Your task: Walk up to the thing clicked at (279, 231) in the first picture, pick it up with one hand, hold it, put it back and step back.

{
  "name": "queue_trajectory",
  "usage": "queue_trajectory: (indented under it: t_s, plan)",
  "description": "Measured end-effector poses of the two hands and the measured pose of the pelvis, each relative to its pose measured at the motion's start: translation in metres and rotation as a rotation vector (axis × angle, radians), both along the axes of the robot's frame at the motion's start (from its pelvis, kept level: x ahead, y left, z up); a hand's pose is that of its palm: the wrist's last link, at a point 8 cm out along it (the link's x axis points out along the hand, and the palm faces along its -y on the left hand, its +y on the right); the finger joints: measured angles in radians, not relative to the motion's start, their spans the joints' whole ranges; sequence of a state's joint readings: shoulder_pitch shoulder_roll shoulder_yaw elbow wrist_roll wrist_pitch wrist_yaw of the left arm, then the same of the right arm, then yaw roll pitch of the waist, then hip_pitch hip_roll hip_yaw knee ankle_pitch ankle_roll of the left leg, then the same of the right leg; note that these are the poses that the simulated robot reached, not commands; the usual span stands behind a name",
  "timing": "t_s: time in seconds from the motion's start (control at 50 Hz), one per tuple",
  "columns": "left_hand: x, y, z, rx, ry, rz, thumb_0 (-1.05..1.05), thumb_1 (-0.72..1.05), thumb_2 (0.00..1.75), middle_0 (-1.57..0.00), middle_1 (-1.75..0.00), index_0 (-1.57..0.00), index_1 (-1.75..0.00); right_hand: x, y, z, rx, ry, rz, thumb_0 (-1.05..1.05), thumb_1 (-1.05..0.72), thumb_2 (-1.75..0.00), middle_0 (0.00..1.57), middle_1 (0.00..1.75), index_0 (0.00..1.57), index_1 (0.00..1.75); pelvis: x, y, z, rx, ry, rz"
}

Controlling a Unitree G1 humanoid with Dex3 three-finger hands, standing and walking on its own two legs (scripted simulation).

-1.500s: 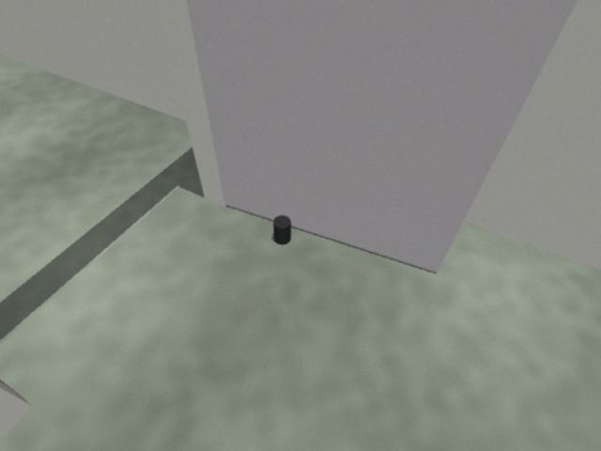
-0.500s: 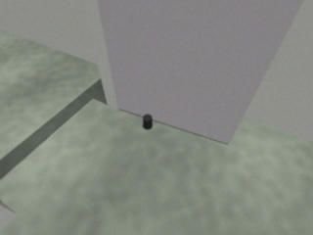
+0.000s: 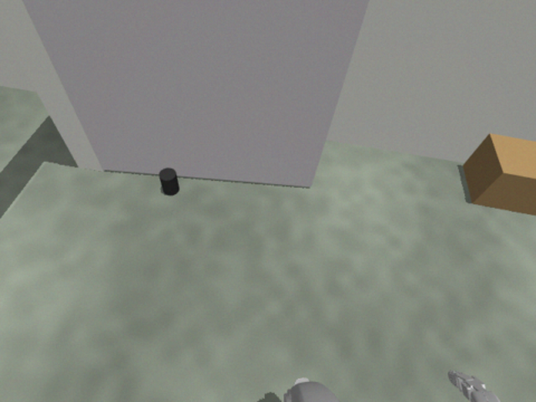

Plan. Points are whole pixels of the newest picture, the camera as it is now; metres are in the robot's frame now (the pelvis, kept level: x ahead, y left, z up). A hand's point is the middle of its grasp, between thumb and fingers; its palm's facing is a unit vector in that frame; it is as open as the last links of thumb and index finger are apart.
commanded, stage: walk up
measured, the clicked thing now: (169, 182) +1.02 +0.43 -0.72
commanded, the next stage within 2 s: stand in 1.68 s
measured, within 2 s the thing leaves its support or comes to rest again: neither
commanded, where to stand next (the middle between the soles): +0.07 -0.04 m, yaw -37 degrees
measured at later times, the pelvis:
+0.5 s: pelvis +0.00 -0.03 -0.01, yaw -19 degrees
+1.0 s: pelvis +0.02 -0.02 -0.02, yaw -31 degrees
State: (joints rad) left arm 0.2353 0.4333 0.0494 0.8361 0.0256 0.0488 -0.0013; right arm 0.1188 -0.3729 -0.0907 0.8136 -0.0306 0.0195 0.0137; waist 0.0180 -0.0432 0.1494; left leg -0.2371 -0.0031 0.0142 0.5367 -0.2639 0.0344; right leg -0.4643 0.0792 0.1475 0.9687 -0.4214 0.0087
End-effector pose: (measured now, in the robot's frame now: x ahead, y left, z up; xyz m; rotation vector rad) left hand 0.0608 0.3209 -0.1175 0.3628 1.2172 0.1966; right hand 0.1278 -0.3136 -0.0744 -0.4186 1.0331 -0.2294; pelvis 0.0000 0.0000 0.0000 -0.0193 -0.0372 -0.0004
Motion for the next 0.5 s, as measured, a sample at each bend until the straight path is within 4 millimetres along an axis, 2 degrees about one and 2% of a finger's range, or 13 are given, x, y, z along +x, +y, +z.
queue_trajectory:
  t_s: [0.08,0.16,0.22,0.3,0.38,0.5]
  plan:
    - [0.022,0.005,0.008,-0.011,-0.001,-0.079,0.01,0.91,0.90,-0.21,-0.30,-0.20,-0.30,-0.049,-0.001,0.004,0.009,0.027,-0.085,0.00,-0.91,-0.90,0.21,0.30,0.20,0.30,0.000,0.005,0.006,-0.010,0.005,-0.063]
    - [0.049,-0.001,0.016,0.000,0.001,-0.166,0.01,0.91,0.90,-0.21,-0.30,-0.20,-0.30,-0.097,-0.006,-0.001,0.023,0.062,-0.167,0.00,-0.91,-0.89,0.21,0.30,0.20,0.30,0.001,0.005,0.006,-0.009,0.010,-0.121]
    - [0.075,-0.015,0.021,0.015,-0.022,-0.238,0.01,0.91,0.90,-0.21,-0.30,-0.20,-0.30,-0.133,-0.012,-0.009,0.037,0.103,-0.227,0.00,-0.91,-0.89,0.21,0.30,0.20,0.30,0.000,0.001,0.004,-0.005,0.012,-0.162]
    - [0.111,-0.043,0.027,0.037,-0.092,-0.332,0.01,0.91,0.90,-0.21,-0.30,-0.20,-0.30,-0.173,-0.024,-0.028,0.066,0.148,-0.306,0.00,-0.91,-0.90,0.21,0.30,0.20,0.30,-0.001,-0.012,-0.006,0.008,0.010,-0.213]
    - [0.134,-0.075,0.032,0.044,-0.173,-0.398,0.01,0.91,0.90,-0.21,-0.30,-0.20,-0.30,-0.196,-0.032,-0.049,0.099,0.173,-0.379,0.00,-0.91,-0.90,0.21,0.30,0.20,0.30,-0.004,-0.024,-0.014,0.001,-0.015,-0.261]
    - [0.148,-0.106,0.040,0.017,-0.199,-0.448,0.01,0.90,0.90,-0.21,-0.30,-0.21,-0.30,-0.194,-0.026,-0.052,0.138,0.139,-0.410,0.00,-0.91,-0.90,0.21,0.30,0.20,0.30,0.004,-0.030,-0.006,0.022,-0.025,-0.338]
